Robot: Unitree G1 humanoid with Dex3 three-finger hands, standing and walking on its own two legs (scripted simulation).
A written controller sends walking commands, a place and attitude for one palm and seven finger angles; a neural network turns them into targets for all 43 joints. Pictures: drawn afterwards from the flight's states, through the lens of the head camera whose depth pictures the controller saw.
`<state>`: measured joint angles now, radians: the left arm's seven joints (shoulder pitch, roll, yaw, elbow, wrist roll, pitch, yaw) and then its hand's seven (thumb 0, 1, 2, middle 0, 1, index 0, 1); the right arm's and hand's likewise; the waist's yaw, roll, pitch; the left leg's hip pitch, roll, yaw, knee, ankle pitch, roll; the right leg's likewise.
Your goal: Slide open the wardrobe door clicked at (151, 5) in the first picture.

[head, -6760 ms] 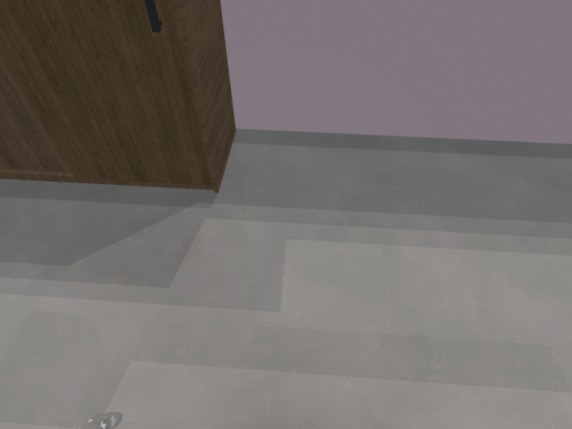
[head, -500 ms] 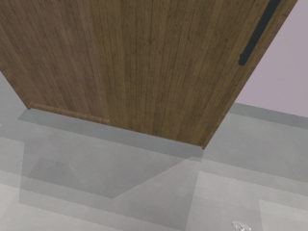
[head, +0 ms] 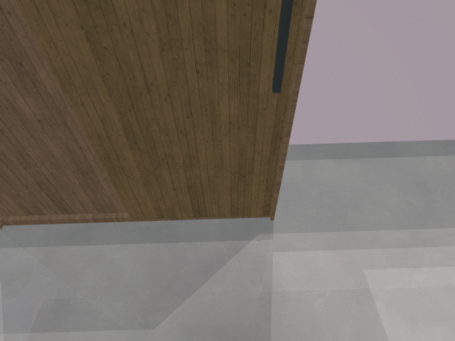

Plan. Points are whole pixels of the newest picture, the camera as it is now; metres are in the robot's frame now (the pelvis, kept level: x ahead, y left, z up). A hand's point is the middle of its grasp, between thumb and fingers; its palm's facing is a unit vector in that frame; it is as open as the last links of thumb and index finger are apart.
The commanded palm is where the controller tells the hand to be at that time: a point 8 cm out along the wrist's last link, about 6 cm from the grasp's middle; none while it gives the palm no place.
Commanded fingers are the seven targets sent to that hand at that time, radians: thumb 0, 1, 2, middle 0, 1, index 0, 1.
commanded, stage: take the last steps up to it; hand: right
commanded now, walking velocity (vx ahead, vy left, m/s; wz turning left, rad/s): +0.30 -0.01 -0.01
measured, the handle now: (281, 37) +0.78 -0.14 +0.18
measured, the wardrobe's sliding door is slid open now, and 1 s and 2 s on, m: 0.00 0.00 0.00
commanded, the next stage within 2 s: come to a stop and stand still in 0.76 s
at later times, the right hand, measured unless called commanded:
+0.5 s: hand (298, 289) +0.27 -0.15 -0.17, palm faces -0.01 +0.98 -0.20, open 7.4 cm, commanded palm none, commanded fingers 0.00 -0.90 -0.90 0.20 0.30 0.20 0.30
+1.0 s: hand (313, 282) +0.28 -0.19 -0.18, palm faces +0.07 +0.98 -0.16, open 7.4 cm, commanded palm none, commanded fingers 0.00 -0.90 -0.90 0.20 0.30 0.20 0.30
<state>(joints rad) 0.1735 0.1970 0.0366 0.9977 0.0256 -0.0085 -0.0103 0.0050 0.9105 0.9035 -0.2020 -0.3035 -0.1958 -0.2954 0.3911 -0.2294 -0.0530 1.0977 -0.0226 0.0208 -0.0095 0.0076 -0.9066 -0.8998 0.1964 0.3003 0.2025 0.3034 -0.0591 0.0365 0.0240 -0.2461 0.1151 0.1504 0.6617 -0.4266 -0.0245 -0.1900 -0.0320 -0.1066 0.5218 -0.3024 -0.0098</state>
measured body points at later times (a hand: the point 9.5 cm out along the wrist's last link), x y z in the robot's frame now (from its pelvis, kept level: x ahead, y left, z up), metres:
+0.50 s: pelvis +0.15 +0.03 -0.01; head +0.18 +0.04 +0.44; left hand +0.04 +0.24 -0.17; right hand +0.26 -0.20 -0.15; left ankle +0.22 +0.13 -0.73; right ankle +0.00 -0.10 -0.68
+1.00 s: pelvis +0.29 -0.02 +0.01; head +0.30 -0.04 +0.46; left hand +0.36 +0.22 -0.13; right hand +0.28 -0.24 -0.16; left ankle +0.27 +0.12 -0.69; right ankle +0.33 -0.10 -0.73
